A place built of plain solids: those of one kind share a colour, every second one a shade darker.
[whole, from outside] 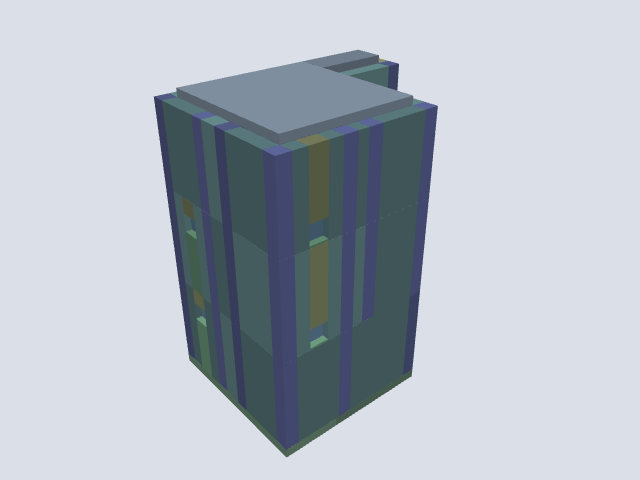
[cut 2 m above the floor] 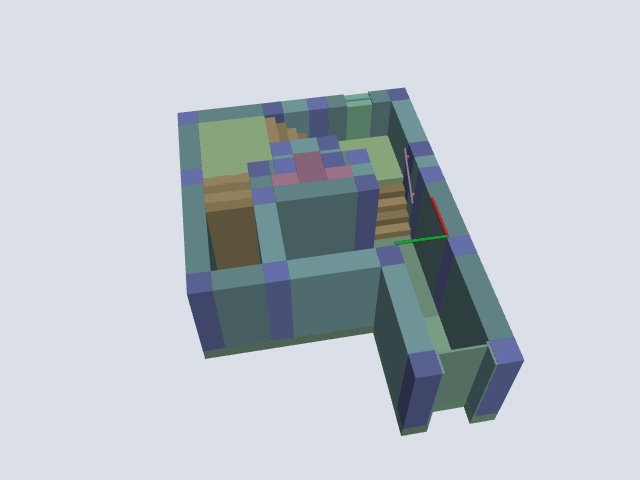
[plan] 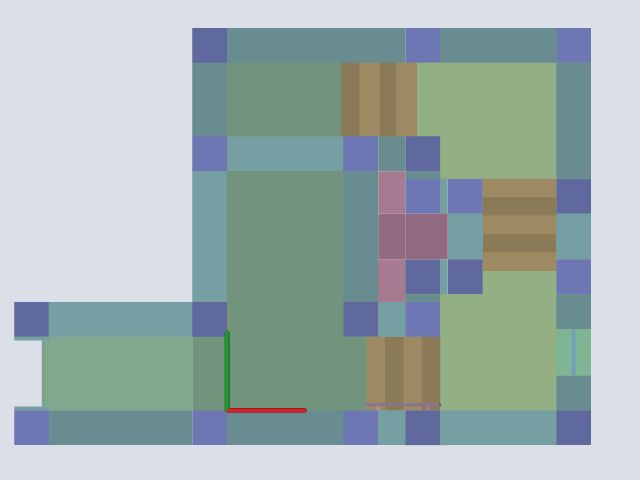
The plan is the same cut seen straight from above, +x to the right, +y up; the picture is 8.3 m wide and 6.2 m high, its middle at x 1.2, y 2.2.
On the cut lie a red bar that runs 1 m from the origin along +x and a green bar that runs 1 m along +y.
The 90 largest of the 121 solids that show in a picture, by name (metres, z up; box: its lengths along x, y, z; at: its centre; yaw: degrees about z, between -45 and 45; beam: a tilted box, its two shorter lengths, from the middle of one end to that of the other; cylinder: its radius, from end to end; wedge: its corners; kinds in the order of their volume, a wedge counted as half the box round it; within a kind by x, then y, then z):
{
 "wall_1": {"box": [1.85, 0.45, 3.09], "at": [-1.38, -0.23, 1.54]},
 "wall_2": {"box": [1.85, 0.45, 3.09], "at": [-1.38, 1.18, 1.54]},
 "wall_3": {"box": [1.85, 0.45, 2.6], "at": [-1.38, 1.18, 7.48]},
 "wall_4": {"box": [0.45, 1.69, 3.09], "at": [-0.23, 2.25, 1.54]},
 "wall_5": {"box": [0.45, 3.09, 2.6], "at": [-0.23, 2.94, 7.48]},
 "wall_6": {"box": [0.45, 0.95, 3.09], "at": [-0.23, 4.01, 1.54]},
 "wall_7": {"box": [1.5, 0.45, 3.09], "at": [0.75, -0.23, 1.54]},
 "wall_8": {"box": [1.5, 0.45, 2.52], "at": [0.75, 3.31, 1.26]},
 "wall_9": {"box": [1.5, 0.45, 3.09], "at": [0.75, 4.71, 4.63]},
 "wall_10": {"box": [1.5, 0.45, 2.6], "at": [0.75, 4.71, 7.48]},
 "wall_11": {"box": [2.3, 0.45, 3.09], "at": [1.15, 4.71, 1.54]},
 "wall_12": {"box": [0.45, 1.69, 3.09], "at": [1.73, 2.25, 1.54]},
 "wall_13": {"box": [0.35, 0.45, 3.09], "at": [2.13, -0.23, 1.54]},
 "wall_14": {"box": [0.35, 0.45, 3.09], "at": [2.13, 1.18, 1.54]},
 "wall_15": {"box": [0.35, 0.45, 3.09], "at": [2.13, 3.31, 1.54]},
 "wall_16": {"box": [0.45, 0.45, 3.09], "at": [2.98, 4.71, 4.63]},
 "wall_17": {"box": [0.45, 0.45, 2.6], "at": [2.98, 4.71, 7.48]},
 "wall_18": {"box": [0.45, 0.59, 3.09], "at": [3.08, 2.25, 1.54]},
 "wall_19": {"box": [1.5, 0.45, 3.09], "at": [3.5, -0.23, 1.54]},
 "wall_20": {"box": [1.5, 0.45, 3.09], "at": [3.5, 4.71, 1.54]},
 "wall_21": {"box": [0.45, 0.45, 3.09], "at": [4.03, 4.71, 4.63]},
 "wall_22": {"box": [0.45, 0.45, 2.6], "at": [4.03, 4.71, 7.48]},
 "wall_23": {"box": [0.45, 0.45, 3.09], "at": [4.48, 0.23, 1.54]},
 "wall_24": {"box": [0.45, 0.45, 3.09], "at": [4.48, 0.23, 4.63]},
 "wall_25": {"box": [0.45, 1.5, 2.6], "at": [4.48, 0.75, 7.48]},
 "wall_26": {"box": [0.45, 0.45, 3.09], "at": [4.48, 1.27, 1.54]},
 "wall_27": {"box": [0.45, 0.45, 3.09], "at": [4.48, 1.27, 4.63]},
 "wall_28": {"box": [0.45, 0.59, 3.09], "at": [4.48, 2.25, 1.54]},
 "wall_29": {"box": [0.45, 0.59, 3.09], "at": [4.48, 2.25, 4.63]},
 "wall_30": {"box": [0.45, 0.59, 2.6], "at": [4.48, 2.25, 7.48]},
 "wall_31": {"box": [0.45, 1.5, 3.09], "at": [4.48, 3.74, 1.54]},
 "wall_32": {"box": [0.45, 1.5, 3.09], "at": [4.48, 3.74, 4.63]},
 "wall_33": {"box": [0.45, 1.5, 2.6], "at": [4.48, 3.74, 7.48]},
 "wallpost_1": {"box": [0.45, 0.45, 3.09], "at": [-2.52, -0.23, 1.54]},
 "wallpost_2": {"box": [0.45, 0.45, 3.09], "at": [-2.52, 1.18, 1.54]},
 "wallpost_3": {"box": [0.45, 0.45, 2.6], "at": [-2.52, 1.18, 7.48]},
 "wallpost_4": {"box": [0.45, 0.45, 3.09], "at": [-0.23, -0.23, 1.54]},
 "wallpost_5": {"box": [0.45, 0.45, 3.09], "at": [-0.23, 1.18, 1.54]},
 "wallpost_6": {"box": [0.45, 0.45, 3.09], "at": [-0.23, 3.31, 1.54]},
 "wallpost_7": {"box": [0.45, 0.45, 3.09], "at": [-0.23, 4.71, 1.54]},
 "wallpost_8": {"box": [0.45, 0.45, 3.09], "at": [-0.23, 4.71, 4.63]},
 "wallpost_9": {"box": [0.45, 0.45, 2.6], "at": [-0.23, 4.71, 7.48]},
 "wallpost_10": {"box": [0.45, 0.45, 3.09], "at": [1.73, -0.23, 1.54]},
 "wallpost_11": {"box": [0.45, 0.45, 3.09], "at": [1.73, 1.18, 1.54]},
 "wallpost_12": {"box": [0.45, 0.45, 3.09], "at": [1.73, 3.31, 1.54]},
 "wallpost_13": {"box": [0.45, 0.45, 3.09], "at": [1.73, 4.71, 4.63]},
 "wallpost_14": {"box": [0.45, 0.45, 2.6], "at": [1.73, 4.71, 7.48]},
 "wallpost_15": {"box": [0.45, 0.45, 3.09], "at": [2.53, -0.23, 1.54]},
 "wallpost_16": {"box": [0.45, 0.45, 3.09], "at": [2.53, 1.18, 1.54]},
 "wallpost_17": {"box": [0.45, 0.45, 3.09], "at": [2.53, 1.73, 1.54]},
 "wallpost_18": {"box": [0.45, 0.45, 3.09], "at": [2.53, 2.77, 1.54]},
 "wallpost_19": {"box": [0.45, 0.45, 3.09], "at": [2.53, 3.31, 1.54]},
 "wallpost_20": {"box": [0.45, 0.45, 3.09], "at": [2.53, 4.71, 1.54]},
 "wallpost_21": {"box": [0.45, 0.45, 3.09], "at": [2.53, 4.71, 4.63]},
 "wallpost_22": {"box": [0.45, 0.45, 2.6], "at": [2.53, 4.71, 7.48]},
 "wallpost_23": {"box": [0.45, 0.45, 3.09], "at": [3.08, 1.73, 1.54]},
 "wallpost_24": {"box": [0.45, 0.45, 3.09], "at": [3.08, 2.77, 1.54]},
 "wallpost_25": {"box": [0.45, 0.45, 3.09], "at": [4.48, -0.23, 1.54]},
 "wallpost_26": {"box": [0.45, 0.45, 3.09], "at": [4.48, -0.23, 4.63]},
 "wallpost_27": {"box": [0.45, 0.45, 2.6], "at": [4.48, -0.23, 7.48]},
 "wallpost_28": {"box": [0.45, 0.45, 3.09], "at": [4.48, 1.73, 1.54]},
 "wallpost_29": {"box": [0.45, 0.45, 3.09], "at": [4.48, 1.73, 4.63]},
 "wallpost_30": {"box": [0.45, 0.45, 2.6], "at": [4.48, 1.73, 7.48]},
 "wallpost_31": {"box": [0.45, 0.45, 3.09], "at": [4.48, 2.77, 1.54]},
 "wallpost_32": {"box": [0.45, 0.45, 3.09], "at": [4.48, 2.77, 4.63]},
 "wallpost_33": {"box": [0.45, 0.45, 2.6], "at": [4.48, 2.77, 7.48]},
 "wallpost_34": {"box": [0.45, 0.45, 3.09], "at": [4.48, 4.71, 1.54]},
 "wallpost_35": {"box": [0.45, 0.45, 3.09], "at": [4.48, 4.71, 4.63]},
 "wallpost_36": {"box": [0.45, 0.45, 2.6], "at": [4.48, 4.71, 7.48]},
 "core_fill_1": {"box": [0.35, 0.55, 8.78], "at": [2.13, 1.68, 4.39]},
 "core_fill_2": {"box": [0.35, 0.59, 8.78], "at": [2.13, 2.25, 4.39]},
 "core_fill_3": {"box": [0.35, 0.55, 8.78], "at": [2.13, 2.81, 4.39]},
 "core_fill_4": {"box": [0.55, 0.59, 8.78], "at": [2.58, 2.25, 4.39]},
 "floor_slab_1": {"box": [1.95, 1.85, 0.3], "at": [-1.42, 0.47, -0.15]},
 "floor_slab_2": {"box": [2.4, 5.39, 0.3], "at": [0.75, 2.25, -0.15]},
 "floor_slab_3": {"box": [1.85, 5.39, 0.3], "at": [3.78, 2.25, -0.15]},
 "landing_slab_1": {"box": [0.33, 0.95, 2.12], "at": [2.59, 4.01, 1.06]},
 "landing_slab_2": {"box": [1.5, 1.5, 0.97], "at": [3.5, 0.75, 0.48]},
 "landing_slab_3": {"box": [1.5, 1.5, 2.12], "at": [3.5, 3.74, 1.06]},
 "roof_slab_1": {"box": [2.3, 0.95, 0.25], "at": [-1.15, 0.47, 8.91]},
 "roof_slab_2": {"box": [4.25, 4.49, 0.25], "at": [2.13, 2.25, 8.91]},
 "tread_slab_1": {"box": [0.27, 0.95, 2.9], "at": [1.6, 4.01, 1.45]},
 "tread_slab_2": {"box": [0.27, 0.95, 2.7], "at": [1.84, 4.01, 1.35]},
 "tread_slab_3": {"box": [0.27, 0.95, 2.51], "at": [2.08, 4.01, 1.25]},
 "tread_slab_4": {"box": [0.27, 0.95, 2.32], "at": [2.32, 4.01, 1.16]},
 "tread_slab_5": {"box": [0.95, 0.27, 1.93], "at": [3.78, 2.89, 0.96]},
 "wall_head_win_1": {"box": [0.6, 0.45, 2.43], "at": [3.5, 4.71, 4.96]},
 "wall_head_win_2": {"box": [0.6, 0.45, 1.94], "at": [3.5, 4.71, 7.81]},
 "wall_sill_win_1": {"box": [0.45, 0.6, 1.97], "at": [4.48, 0.75, 0.98]},
 "wall_sill_win_2": {"box": [0.45, 0.6, 1.97], "at": [4.48, 0.75, 4.07]}
}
